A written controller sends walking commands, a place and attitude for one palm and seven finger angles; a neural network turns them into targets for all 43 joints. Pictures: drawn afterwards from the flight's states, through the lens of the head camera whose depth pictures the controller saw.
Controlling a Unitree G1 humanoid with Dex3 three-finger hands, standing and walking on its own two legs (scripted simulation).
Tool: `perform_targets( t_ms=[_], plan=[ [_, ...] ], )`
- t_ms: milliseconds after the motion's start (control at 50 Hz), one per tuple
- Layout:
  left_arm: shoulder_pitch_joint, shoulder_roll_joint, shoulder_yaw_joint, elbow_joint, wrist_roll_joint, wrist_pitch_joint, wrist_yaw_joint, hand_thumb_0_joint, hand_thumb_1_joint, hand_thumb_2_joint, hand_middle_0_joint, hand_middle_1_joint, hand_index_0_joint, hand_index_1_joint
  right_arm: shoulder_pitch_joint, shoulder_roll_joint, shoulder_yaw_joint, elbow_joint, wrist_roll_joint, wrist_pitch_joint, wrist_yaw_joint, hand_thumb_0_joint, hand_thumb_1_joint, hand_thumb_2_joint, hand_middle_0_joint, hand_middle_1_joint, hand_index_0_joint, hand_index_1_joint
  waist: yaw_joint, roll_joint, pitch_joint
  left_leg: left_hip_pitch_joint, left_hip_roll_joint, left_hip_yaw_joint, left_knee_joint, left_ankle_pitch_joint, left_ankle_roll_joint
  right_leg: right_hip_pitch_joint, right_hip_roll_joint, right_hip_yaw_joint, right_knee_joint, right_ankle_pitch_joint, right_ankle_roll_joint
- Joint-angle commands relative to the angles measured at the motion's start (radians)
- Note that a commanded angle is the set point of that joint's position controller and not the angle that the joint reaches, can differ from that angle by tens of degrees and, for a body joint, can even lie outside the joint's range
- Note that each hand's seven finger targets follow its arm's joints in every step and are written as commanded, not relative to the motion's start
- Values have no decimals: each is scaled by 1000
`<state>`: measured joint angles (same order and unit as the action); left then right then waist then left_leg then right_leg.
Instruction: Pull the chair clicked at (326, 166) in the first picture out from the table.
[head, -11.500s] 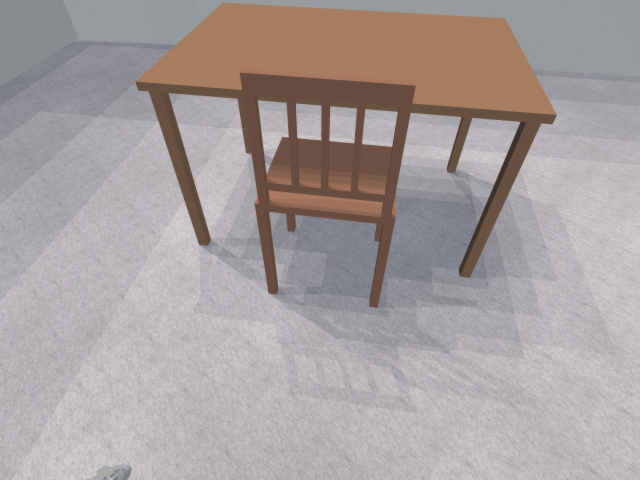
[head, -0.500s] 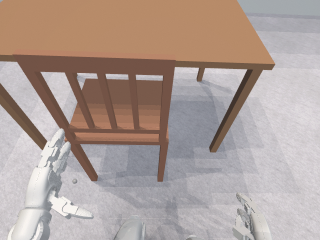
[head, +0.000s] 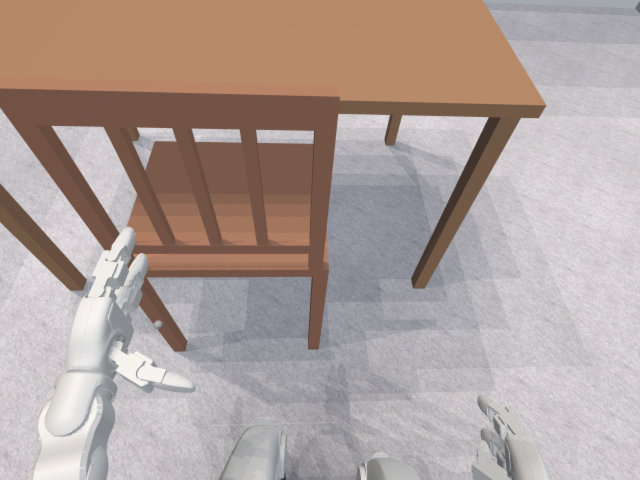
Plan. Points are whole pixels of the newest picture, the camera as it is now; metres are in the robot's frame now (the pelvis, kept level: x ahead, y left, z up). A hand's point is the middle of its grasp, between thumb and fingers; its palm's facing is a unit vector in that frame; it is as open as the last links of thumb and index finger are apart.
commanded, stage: aim the fingers beside a spindle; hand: left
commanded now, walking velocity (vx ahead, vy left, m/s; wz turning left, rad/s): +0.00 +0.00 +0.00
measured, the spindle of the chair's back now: (201, 192) +0.52 +0.21 +0.01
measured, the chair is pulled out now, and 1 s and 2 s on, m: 0.00 0.00 0.00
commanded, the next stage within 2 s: none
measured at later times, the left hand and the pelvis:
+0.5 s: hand (181, 298) +0.33 +0.19 +0.02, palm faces +0.04 -1.00 -0.03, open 16.9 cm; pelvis +0.00 +0.00 -0.01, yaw -1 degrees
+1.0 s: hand (208, 284) +0.36 +0.17 +0.00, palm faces +0.04 -1.00 -0.03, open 16.9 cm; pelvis +0.00 +0.00 -0.03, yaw -1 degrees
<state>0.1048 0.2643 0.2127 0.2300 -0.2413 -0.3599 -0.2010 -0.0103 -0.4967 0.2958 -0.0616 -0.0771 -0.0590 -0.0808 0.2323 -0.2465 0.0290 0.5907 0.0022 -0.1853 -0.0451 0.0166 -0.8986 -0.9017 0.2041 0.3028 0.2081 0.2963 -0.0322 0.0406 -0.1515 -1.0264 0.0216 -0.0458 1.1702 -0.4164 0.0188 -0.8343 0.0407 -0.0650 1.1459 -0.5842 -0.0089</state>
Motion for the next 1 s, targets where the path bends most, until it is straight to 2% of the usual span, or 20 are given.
perform_targets(
  t_ms=[0,80,100,160,220,260,380,460,500,520,560,600,660,700,760,780,860,880,900,980],
  plan=[
    [-193,130,30,-234,-9,-78,0,0,-500,300,-60,-80,-60,-80,-41,-144,-64,-143,6,-51,-13,0,-900,-900,200,300,200,300,-7,57,-268,379,4,-31,-154,106,10,-58,-12,15,-185,176,-19],
    [-179,152,64,-211,1,-91,29,0,-500,300,-60,-80,-60,-80,-34,-146,-67,-133,1,-44,-9,0,-900,-900,200,300,200,300,5,32,-283,372,7,-38,-148,127,7,-63,-9,10,-166,186,-22],
    [-187,122,33,-215,5,-92,32,0,-500,300,-60,-80,-60,-80,-39,-143,-65,-139,-1,-43,-5,0,-900,-900,200,300,200,300,0,45,-288,375,5,-36,-146,125,6,-69,-12,9,-161,184,-20],
    [-180,125,43,-168,15,-88,46,0,-500,300,-60,-80,-60,-80,-38,-143,-67,-137,-1,-27,2,0,-900,-900,200,300,200,300,2,34,-260,352,5,-34,-145,101,4,-87,-11,9,-160,169,-21],
    [-240,126,38,-123,20,-79,46,0,-500,300,-60,-80,-60,-80,-36,-145,-64,-135,-1,-12,2,0,-900,-900,200,300,200,300,-11,18,-240,304,2,-24,-129,67,8,-99,-10,18,-160,152,-19],
    [-301,136,45,-127,21,-86,44,0,-500,300,-60,-80,-60,-80,-33,-147,-65,-132,-2,-8,-1,0,-900,-900,200,300,200,300,-12,21,-265,306,2,-24,-116,72,8,-102,-10,22,-152,156,-19],
    [-338,135,34,-149,21,-105,41,0,-500,300,-60,-80,-60,-80,-23,-148,-66,-129,-8,-5,-3,0,-900,-900,200,300,200,300,-9,61,-350,372,7,-33,-97,157,5,-108,-8,17,-125,210,-23],
    [-397,90,-17,-80,33,-91,46,0,-500,300,-60,-80,-60,-80,-21,-148,-65,-115,-6,5,1,0,-900,-900,200,300,200,300,-30,52,-300,346,9,-42,-95,108,2,-160,-9,10,-122,172,-21],
    [-383,103,5,-46,41,-83,53,0,-500,300,-60,-80,-60,-80,-15,-152,-67,-114,-6,11,2,0,-900,-900,200,300,200,300,-22,43,-303,337,10,-43,-94,103,1,-168,-8,9,-116,167,-23],
    [-411,87,-14,-40,44,-81,57,0,-500,300,-60,-80,-60,-80,-16,-152,-68,-115,-6,16,4,0,-900,-900,200,300,200,300,-29,33,-301,336,11,-46,-93,94,1,-180,-9,7,-114,161,-21],
    [-441,85,-15,-35,49,-81,67,0,-500,300,-60,-80,-60,-80,-16,-152,-69,-117,-8,21,6,0,-900,-900,200,300,200,300,-25,40,-312,334,9,-48,-92,81,-1,-186,-11,7,-107,149,-23],
    [-436,119,22,-41,56,-89,86,0,-500,300,-60,-80,-60,-80,-12,-154,-70,-122,-11,29,9,0,-900,-900,200,300,200,300,-10,54,-347,351,9,-47,-86,110,-3,-181,-9,9,-98,166,-26],
    [-446,121,30,-86,63,-111,114,0,-500,300,-60,-80,-60,-80,-8,-148,-74,-127,-17,39,16,0,-900,-900,200,300,200,300,0,65,-407,390,12,-44,-74,175,-6,-168,-8,10,-83,210,-27],
    [-448,141,50,-72,66,-115,128,0,-500,300,-60,-80,-60,-80,-5,-148,-71,-122,-20,49,20,0,-900,-900,200,300,200,300,-1,57,-412,374,10,-41,-63,193,-5,-159,-6,12,-77,232,-26],
    [-462,113,28,-2,74,-119,129,0,-500,300,-60,-80,-60,-80,-2,-143,-69,-113,-19,63,24,0,-900,-900,200,300,200,300,-21,9,-357,300,5,-25,-49,146,1,-160,-4,18,-82,218,-21],
    [-475,128,39,25,78,-120,126,0,-500,300,-60,-80,-60,-80,-1,-146,-69,-109,-18,66,21,0,-900,-900,200,300,200,300,-22,6,-343,281,6,-24,-44,132,3,-171,-2,20,-80,204,-23],
    [-552,80,-17,83,75,-122,99,0,-500,300,-60,-80,-60,-80,3,-150,-69,-99,-14,72,20,0,-900,-900,200,300,200,300,-44,20,-313,258,4,-22,-37,72,4,-213,-4,24,-88,154,-23],
    [-572,77,-25,74,72,-125,92,0,-500,300,-60,-80,-60,-80,7,-153,-70,-99,-13,70,18,0,-900,-900,200,300,200,300,-49,11,-327,267,6,-27,-32,82,6,-215,-3,23,-84,161,-23],
    [-566,92,-12,53,68,-130,89,0,-500,300,-60,-80,-60,-80,6,-155,-73,-102,-13,70,18,0,-900,-900,200,300,200,300,-32,38,-356,287,5,-27,-37,88,2,-206,-6,25,-84,161,-25],
    [-516,131,22,-22,63,-135,102,0,-500,300,-60,-80,-60,-80,9,-156,-77,-117,-15,74,18,0,-900,-900,200,300,200,300,-8,73,-451,369,7,-32,-42,178,-1,-171,-4,22,-73,224,-28]
  ],
)
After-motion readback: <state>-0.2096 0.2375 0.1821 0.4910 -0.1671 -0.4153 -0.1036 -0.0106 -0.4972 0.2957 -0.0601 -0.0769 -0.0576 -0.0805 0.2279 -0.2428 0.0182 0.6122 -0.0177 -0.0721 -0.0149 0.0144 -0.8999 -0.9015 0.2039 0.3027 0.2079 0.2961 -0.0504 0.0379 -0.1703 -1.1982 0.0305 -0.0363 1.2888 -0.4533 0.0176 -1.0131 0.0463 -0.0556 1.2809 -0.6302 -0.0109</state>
